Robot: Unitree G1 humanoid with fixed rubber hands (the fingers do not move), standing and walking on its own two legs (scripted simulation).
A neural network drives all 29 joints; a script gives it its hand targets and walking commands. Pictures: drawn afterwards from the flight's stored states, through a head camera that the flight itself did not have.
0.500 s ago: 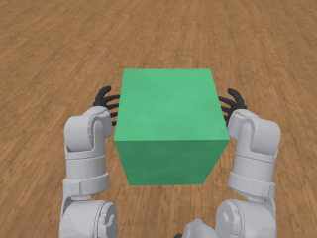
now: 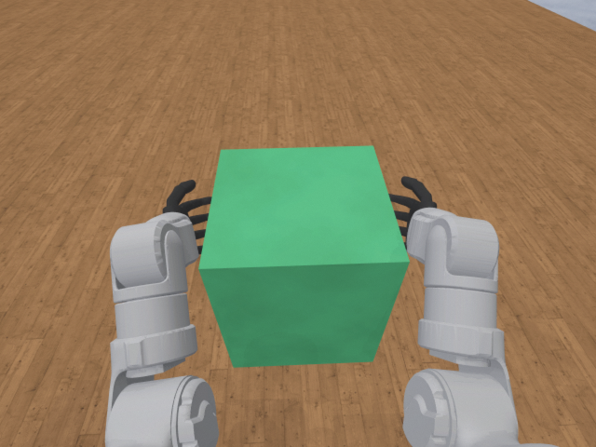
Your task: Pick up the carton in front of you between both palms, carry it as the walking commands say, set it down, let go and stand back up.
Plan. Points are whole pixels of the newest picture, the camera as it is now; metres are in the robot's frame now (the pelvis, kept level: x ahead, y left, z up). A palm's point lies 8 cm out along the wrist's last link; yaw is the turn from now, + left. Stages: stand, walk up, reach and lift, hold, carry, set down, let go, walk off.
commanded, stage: carry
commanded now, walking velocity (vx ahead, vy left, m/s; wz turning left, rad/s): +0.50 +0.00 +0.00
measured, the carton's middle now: (300, 261) +0.36 +0.00 +0.08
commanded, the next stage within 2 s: none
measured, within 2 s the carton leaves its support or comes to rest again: neither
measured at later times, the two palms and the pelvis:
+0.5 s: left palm (231, 168) +0.56 +0.11 +0.11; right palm (396, 169) +0.56 -0.19 +0.10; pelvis +0.29 -0.04 +0.02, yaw +3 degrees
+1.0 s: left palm (223, 102) +0.83 +0.16 +0.10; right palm (352, 105) +0.81 -0.14 +0.11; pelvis +0.59 +0.02 +0.02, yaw -1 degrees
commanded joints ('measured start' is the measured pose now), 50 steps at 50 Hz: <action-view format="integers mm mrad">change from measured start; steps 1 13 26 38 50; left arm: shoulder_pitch -614 -250 211 267 286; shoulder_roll -862 -1002 -995 -709 -922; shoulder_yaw -570 -822 -876 -879 -904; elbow -26 -212 -580 -620 -568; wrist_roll -191 -232 -276 -289 -250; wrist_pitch -29 -183 -117 -24 -85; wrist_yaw -25 -93 -155 -128 -154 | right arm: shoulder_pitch -549 -194 191 326 257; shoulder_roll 835 911 977 704 893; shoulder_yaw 525 747 925 831 916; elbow -62 -305 -650 -657 -659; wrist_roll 205 214 329 248 331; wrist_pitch -15 -161 -85 4 -63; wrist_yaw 38 112 165 113 180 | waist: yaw -10 3 42 39 15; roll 135 196 -92 -131 121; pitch -359 -272 -240 -7 -160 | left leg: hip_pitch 713 636 -167 97 387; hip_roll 352 199 84 30 294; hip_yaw -584 -105 -112 66 -253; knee -208 -290 369 -74 -444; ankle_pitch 171 379 -205 53 -178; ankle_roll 184 36 -86 -63 59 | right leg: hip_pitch -512 -254 390 197 -315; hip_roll -9 -9 -317 -230 -108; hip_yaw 57 -112 177 -61 -6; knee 344 -430 -722 -671 -37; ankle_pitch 14 353 509 442 210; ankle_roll -19 32 -122 -69 9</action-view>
